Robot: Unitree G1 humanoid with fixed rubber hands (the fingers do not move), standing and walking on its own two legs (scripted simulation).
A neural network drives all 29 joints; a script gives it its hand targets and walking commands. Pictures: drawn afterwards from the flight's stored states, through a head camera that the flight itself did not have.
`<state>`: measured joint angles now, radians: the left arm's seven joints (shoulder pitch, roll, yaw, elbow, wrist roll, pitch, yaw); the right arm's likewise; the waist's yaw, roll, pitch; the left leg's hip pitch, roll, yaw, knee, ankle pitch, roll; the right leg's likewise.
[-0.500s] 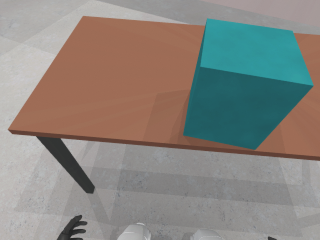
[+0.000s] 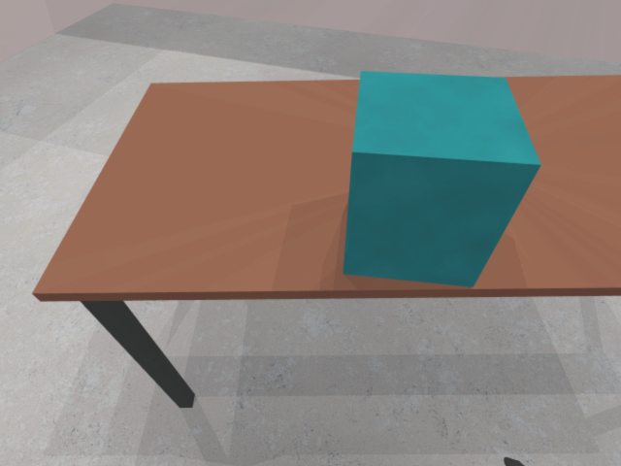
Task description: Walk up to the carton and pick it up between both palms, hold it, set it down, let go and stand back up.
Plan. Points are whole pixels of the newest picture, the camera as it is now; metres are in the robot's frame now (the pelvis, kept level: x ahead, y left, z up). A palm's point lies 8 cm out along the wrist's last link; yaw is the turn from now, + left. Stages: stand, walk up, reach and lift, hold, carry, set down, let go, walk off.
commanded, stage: walk up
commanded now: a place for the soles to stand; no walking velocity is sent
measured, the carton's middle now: (418, 182) +0.50 -0.11 +0.07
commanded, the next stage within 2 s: reach and lift in 1.92 s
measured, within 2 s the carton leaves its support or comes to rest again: neither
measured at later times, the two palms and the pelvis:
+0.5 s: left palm out of the picture +0.07 +0.24 -0.13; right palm out of the picture +0.05 -0.28 -0.13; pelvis +0.04 -0.02 +0.00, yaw -6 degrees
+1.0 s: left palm (198, 434) +0.17 +0.21 -0.13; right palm out of the picture +0.06 -0.30 -0.14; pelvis +0.07 -0.03 -0.01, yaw -14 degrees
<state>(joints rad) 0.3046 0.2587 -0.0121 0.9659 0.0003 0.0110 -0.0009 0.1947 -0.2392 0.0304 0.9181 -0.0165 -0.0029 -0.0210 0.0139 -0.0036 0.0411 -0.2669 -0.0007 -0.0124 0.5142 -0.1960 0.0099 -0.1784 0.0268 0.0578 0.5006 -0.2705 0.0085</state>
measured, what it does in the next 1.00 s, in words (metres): shifts its weight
